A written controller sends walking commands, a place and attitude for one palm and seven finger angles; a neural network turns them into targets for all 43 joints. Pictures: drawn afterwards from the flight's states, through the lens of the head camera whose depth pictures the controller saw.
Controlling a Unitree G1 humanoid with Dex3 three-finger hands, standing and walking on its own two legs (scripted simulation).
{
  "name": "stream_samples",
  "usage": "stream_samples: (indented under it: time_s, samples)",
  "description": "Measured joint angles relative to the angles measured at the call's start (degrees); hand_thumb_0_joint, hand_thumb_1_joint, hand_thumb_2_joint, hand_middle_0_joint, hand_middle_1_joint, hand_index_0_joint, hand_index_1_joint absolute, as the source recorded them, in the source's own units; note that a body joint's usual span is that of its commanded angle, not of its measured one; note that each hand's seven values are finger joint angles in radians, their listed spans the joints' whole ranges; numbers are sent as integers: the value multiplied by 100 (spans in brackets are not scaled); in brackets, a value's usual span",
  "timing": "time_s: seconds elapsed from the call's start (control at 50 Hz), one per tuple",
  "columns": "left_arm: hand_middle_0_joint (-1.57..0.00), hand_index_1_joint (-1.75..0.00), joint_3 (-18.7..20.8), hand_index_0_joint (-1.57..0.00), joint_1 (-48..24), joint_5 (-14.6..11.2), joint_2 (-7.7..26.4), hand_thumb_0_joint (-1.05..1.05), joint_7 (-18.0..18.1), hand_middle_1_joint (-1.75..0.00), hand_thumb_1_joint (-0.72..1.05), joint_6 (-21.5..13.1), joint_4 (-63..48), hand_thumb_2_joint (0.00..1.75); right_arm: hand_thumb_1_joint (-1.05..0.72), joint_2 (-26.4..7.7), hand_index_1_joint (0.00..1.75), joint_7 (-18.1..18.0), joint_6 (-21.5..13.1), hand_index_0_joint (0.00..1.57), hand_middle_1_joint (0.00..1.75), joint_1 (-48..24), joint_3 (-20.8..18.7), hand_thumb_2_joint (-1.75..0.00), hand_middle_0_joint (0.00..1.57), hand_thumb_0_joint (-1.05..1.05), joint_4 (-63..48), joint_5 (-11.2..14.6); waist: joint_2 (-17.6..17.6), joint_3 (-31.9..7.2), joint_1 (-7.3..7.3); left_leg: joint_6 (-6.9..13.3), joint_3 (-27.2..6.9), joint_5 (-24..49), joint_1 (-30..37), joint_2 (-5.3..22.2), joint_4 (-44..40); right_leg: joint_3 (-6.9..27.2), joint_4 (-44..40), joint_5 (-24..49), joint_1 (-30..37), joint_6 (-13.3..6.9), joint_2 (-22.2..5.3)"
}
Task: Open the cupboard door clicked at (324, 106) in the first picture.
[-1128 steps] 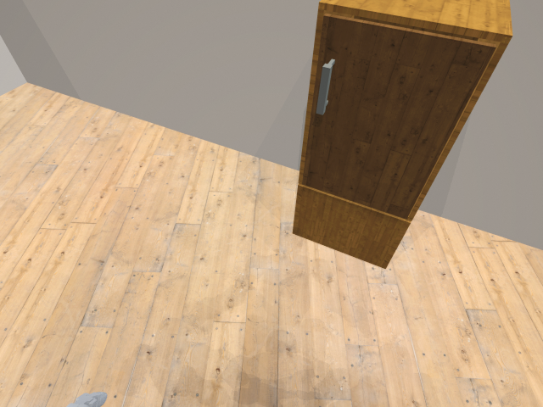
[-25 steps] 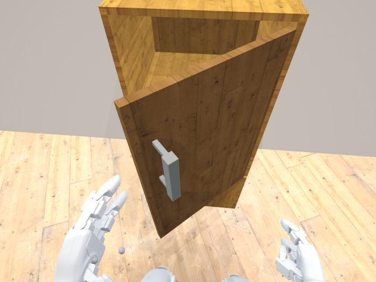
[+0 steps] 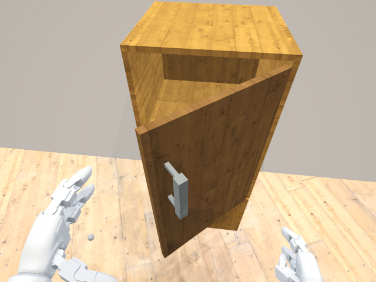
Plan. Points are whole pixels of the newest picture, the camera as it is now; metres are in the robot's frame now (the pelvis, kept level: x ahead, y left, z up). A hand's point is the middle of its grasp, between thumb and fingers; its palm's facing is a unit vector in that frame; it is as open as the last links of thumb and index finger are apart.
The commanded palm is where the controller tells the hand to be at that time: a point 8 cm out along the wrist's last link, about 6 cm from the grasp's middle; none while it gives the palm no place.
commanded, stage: draw the hand back to the body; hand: left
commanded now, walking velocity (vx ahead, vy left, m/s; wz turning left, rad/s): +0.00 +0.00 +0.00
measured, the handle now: (175, 191) +0.30 +0.06 +0.06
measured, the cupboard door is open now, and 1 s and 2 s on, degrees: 42 42 42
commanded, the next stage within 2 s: step back with the hand held close in 1.00 s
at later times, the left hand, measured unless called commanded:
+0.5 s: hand (42, 188) +0.20 +0.25 +0.19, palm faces +0.39 -0.83 -0.39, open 10.5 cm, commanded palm +0.15 +0.29 +0.21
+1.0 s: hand (41, 174) +0.21 +0.25 +0.20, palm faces +0.44 -0.81 -0.39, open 7.4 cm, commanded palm +0.16 +0.29 +0.22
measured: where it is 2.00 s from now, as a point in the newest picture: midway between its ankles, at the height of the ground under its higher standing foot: outside the picture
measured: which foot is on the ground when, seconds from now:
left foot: down 0.00-1.00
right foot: down 0.00-1.00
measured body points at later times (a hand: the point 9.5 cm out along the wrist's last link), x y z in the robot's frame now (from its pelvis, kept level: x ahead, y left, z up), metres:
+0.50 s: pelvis +0.02 +0.01 +0.04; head +0.00 -0.01 +0.49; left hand +0.18 +0.29 +0.21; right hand +0.21 -0.20 -0.03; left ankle +0.00 +0.10 -0.69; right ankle +0.00 -0.12 -0.69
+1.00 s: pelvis +0.02 -0.01 +0.05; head +0.00 -0.03 +0.50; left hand +0.18 +0.29 +0.23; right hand +0.21 -0.24 -0.03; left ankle +0.01 +0.10 -0.69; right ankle +0.00 -0.12 -0.69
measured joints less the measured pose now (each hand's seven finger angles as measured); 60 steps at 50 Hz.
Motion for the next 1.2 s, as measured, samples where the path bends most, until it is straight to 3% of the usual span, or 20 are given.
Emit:
stream_samples:
  time_s: [0.1,0.24,0.48,0.68,0.76,0.88,1.14,1.2]
  samples:
    - [-16,-30,18,-16,57,532,50,-1,846,-30,-28,370,-90,39,-90,34,30,-99,62,20,30,-46,65,-90,20,1,105,-85,39,151,-4,32,52,221,539,-35,-564,46,-576,240,534,35,-14]
    - [-17,-30,131,-17,-220,714,96,-1,1172,-30,-6,412,57,49,-90,26,30,-93,-8,20,30,-119,167,-90,20,1,440,-159,25,412,62,74,111,532,1267,-131,-1336,98,-1283,524,1227,87,-84]
    - [-19,-30,774,-19,-718,677,239,0,1185,-30,36,279,255,67,-90,8,30,37,-32,21,30,-380,109,-90,20,1,851,-237,27,684,127,67,206,934,2180,-184,-2357,189,-2177,887,2051,98,-104]
    - [-20,-30,1342,-20,-1218,589,338,1,1197,-30,70,187,508,81,-90,-56,30,58,80,20,30,-533,-6,-90,20,1,1032,-260,35,812,172,9,212,1095,2498,-129,-2739,194,-2543,1044,2350,40,-34]
    - [-20,-30,1348,-20,-1248,569,252,1,1176,-30,80,176,598,85,-90,-84,30,91,142,20,30,-552,-54,-90,20,1,1059,-260,52,831,156,-9,220,1136,2558,-111,-2831,202,-2620,1079,2398,23,-13]
    - [-20,-30,1187,-21,-1151,590,204,1,1118,-30,86,196,591,88,-90,-85,30,80,153,20,30,-527,-97,-90,20,1,1101,-272,47,850,143,-40,223,1164,2616,-82,-2899,205,-2670,1099,2443,-9,18]
    - [-21,-30,1246,-21,-1203,593,227,1,1114,-30,89,117,649,90,-90,-35,30,87,111,20,30,-546,-110,-90,20,1,1183,-268,80,873,154,-89,213,1229,2681,-27,-2967,196,-2743,1163,2509,-60,75]
    - [-21,-30,1426,-21,-1368,641,313,1,1094,-30,89,-95,759,90,-90,-47,30,86,205,20,30,-578,-65,-90,20,1,1073,-247,93,854,80,-93,153,1238,2472,-3,-2869,136,-2769,1216,2377,-65,99]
